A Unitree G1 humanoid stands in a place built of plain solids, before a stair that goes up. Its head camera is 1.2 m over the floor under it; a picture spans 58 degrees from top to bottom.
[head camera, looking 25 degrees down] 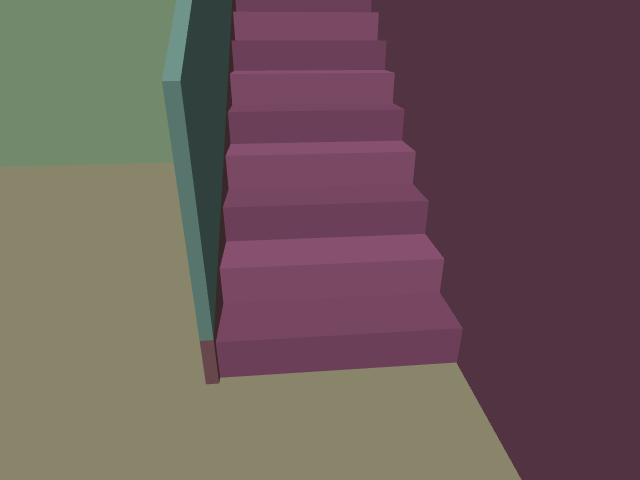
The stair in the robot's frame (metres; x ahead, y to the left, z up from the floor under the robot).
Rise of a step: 0.17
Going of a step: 0.26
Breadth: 0.96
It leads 5 degrees to the left of straight ahead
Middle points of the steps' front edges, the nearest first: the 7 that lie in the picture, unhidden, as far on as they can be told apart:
1.35 -0.08 0.17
1.61 -0.06 0.34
1.87 -0.04 0.51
2.13 -0.01 0.68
2.40 0.01 0.85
2.66 0.04 1.02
2.92 0.06 1.19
